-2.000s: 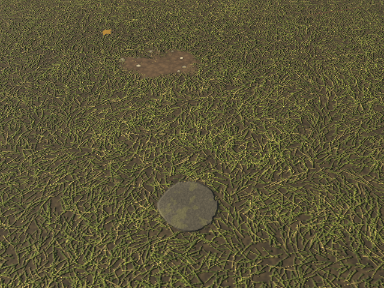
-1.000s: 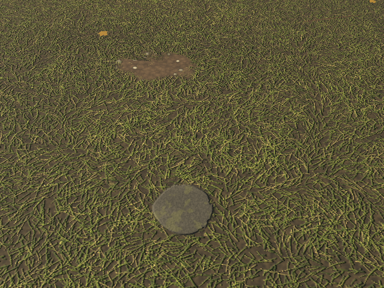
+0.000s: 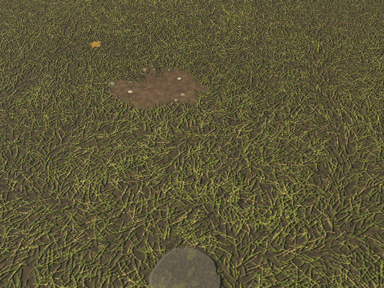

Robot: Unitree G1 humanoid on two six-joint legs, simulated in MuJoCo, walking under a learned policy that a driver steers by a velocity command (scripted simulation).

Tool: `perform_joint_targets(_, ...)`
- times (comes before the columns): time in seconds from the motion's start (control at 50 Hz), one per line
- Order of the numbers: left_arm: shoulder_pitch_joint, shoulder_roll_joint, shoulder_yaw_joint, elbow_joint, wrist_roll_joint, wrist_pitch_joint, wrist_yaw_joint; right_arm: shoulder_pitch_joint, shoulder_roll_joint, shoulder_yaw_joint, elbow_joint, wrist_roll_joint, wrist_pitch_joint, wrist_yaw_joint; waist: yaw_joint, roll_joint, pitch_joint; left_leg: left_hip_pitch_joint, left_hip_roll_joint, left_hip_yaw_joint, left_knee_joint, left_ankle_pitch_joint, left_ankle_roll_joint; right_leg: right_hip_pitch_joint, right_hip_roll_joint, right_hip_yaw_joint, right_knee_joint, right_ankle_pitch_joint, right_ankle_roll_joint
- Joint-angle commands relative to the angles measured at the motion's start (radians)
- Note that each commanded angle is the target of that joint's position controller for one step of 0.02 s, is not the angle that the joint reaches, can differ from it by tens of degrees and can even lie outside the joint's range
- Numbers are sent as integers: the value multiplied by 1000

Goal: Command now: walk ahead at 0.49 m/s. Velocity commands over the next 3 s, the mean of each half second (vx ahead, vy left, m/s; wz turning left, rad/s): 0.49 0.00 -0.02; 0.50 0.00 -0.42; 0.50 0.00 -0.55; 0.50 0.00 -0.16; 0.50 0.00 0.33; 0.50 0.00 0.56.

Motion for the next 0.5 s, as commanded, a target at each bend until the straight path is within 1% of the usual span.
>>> perform_joint_targets(0.02, 111, 23, -6, 14, -1, -31, 7, 72, -36, -15, -37, -15, 16, 14, -20, -39, -1, -163, 83, -40, -23, 55, -13, 97, -298, 352, -330, 84, -109)
perform_joint_targets(0.04, 142, 34, -5, 25, -2, -39, 9, 60, -31, -16, -43, -16, 23, 17, -25, -43, 3, -175, 85, -26, -47, 59, -22, 97, -288, 320, -332, 148, -108)
perform_joint_targets(0.06, 165, 49, -4, 33, -3, -42, 10, 30, -34, -18, -55, -17, 31, 20, -27, -50, 12, -204, 91, -12, -76, 77, -30, 99, -279, 290, -340, 180, -106)
perform_joint_targets(0.08, 184, 63, -3, 37, -4, -43, 11, -18, -39, -19, -74, -18, 36, 23, -23, -55, 24, -243, 98, 1, -109, 109, -38, 107, -272, 268, -352, 193, -103)
perform_joint_targets(0.1, 204, 69, -4, 40, -5, -43, 11, -73, -46, -20, -94, -18, 40, 25, -14, -57, 36, -283, 105, 14, -151, 147, -46, 119, -264, 250, -361, 216, -98)
perform_joint_targets(0.14, 243, 65, -9, 44, -6, -41, 10, -181, -51, -19, -132, -12, 41, 29, 10, -60, 52, -328, 105, 40, -260, 224, -60, 148, -244, 215, -365, 296, -82)
perform_joint_targets(0.2, 299, 60, -17, 53, -7, -41, 12, -308, -34, -8, -174, 1, 36, 33, 46, -73, 55, -296, 75, 81, -452, 315, -68, 187, -221, 169, -351, 419, -49)
perform_joint_targets(0.24, 342, 65, -18, 66, -6, -41, 17, -368, -32, -3, -192, 5, 35, 32, 68, -83, 51, -284, 53, 101, -535, 340, -60, 248, -230, 163, -339, 471, -42)
perform_joint_targets(0.28, 371, 70, -19, 77, 0, -38, 23, -413, -41, -3, -210, 6, 31, 30, 80, -88, 53, -292, 38, 108, -588, 323, -44, 330, -254, 165, -314, 525, -50)
perform_joint_targets(0.3, 376, 74, -19, 81, 4, -36, 26, -423, -48, -5, -218, 6, 28, 28, 78, -89, 54, -292, 32, 107, -609, 299, -32, 370, -268, 166, -294, 566, -55)
perform_joint_targets(0.32, 369, 79, -17, 83, 8, -35, 29, -419, -55, -7, -222, 5, 24, 26, 67, -92, 49, -274, 22, 106, -629, 264, -17, 401, -280, 163, -265, 631, -57)
perform_joint_targets(0.34, 352, 87, -16, 81, 10, -34, 32, -390, -64, -12, -218, 5, 20, 22, 44, -97, 34, -223, 2, 112, -650, 219, 2, 418, -287, 153, -217, 746, -53)
perform_joint_targets(0.36, 337, 98, -13, 80, 11, -34, 35, -328, -79, -20, -201, 3, 15, 16, 14, -107, 1, -141, -26, 119, -665, 173, 20, 429, -290, 146, -141, 874, -45)
perform_joint_targets(0.38, 326, 107, -10, 80, 12, -31, 35, -213, -99, -32, -165, 3, 9, 8, -33, -107, -57, -21, -54, 123, -700, 157, 42, 432, -281, 137, -12, 940, -36)
perform_joint_targets(0.4, 304, 108, -10, 74, 5, -28, 33, -49, -124, -47, -113, -7, -1, -1, -106, -89, -136, 193, -37, 103, -764, 213, 69, 343, -254, 112, 177, 847, -20)
perform_joint_targets(0.42, 299, 75, -21, 39, -7, -30, 29, 124, -207, -72, -81, -33, -7, -12, -158, -3, -259, 454, 179, -129, -761, 145, 122, 132, -205, 79, 469, 491, -5)
perform_joint_targets(0.44, 440, -26, -35, 37, -47, -23, 17, 137, -272, -90, -79, -36, 1, -4, -83, 217, -365, 689, 456, -627, -865, 117, 283, -231, -7, 64, 841, -336, 32)
perform_joint_targets(0.46, 345, 82, -6, 41, -19, -15, 24, 54, -211, -81, -93, 0, 13, 6, -74, 14, -275, 581, 398, -605, -924, 8, 236, -311, -63, 191, 886, -280, 12)
perform_joint_targets(0.48, 254, 75, -3, 6, -15, -18, 19, -57, -157, -62, -112, 7, 9, 9, -38, 9, -127, 419, 366, -443, -968, 26, 193, -326, -101, 197, 840, -180, 11)
perform_joint_targets(0.5, 222, 56, -3, 3, -12, -18, 18, -105, -107, -50, -114, 2, -1, 12, -12, -25, -56, 303, 325, -338, -1008, 123, 155, -294, -134, 194, 789, -124, 13)
Next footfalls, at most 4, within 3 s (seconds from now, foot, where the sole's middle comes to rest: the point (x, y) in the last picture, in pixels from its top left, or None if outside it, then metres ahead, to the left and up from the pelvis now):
0.40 left None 0.41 0.10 -0.77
0.96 right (224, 234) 0.66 -0.09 -0.77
1.52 left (223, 154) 1.04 -0.11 -0.77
2.04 right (291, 140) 1.11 -0.42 -0.77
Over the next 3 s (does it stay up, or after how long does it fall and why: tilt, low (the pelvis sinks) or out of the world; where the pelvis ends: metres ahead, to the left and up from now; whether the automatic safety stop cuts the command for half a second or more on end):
stays up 1.51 -0.40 -0.15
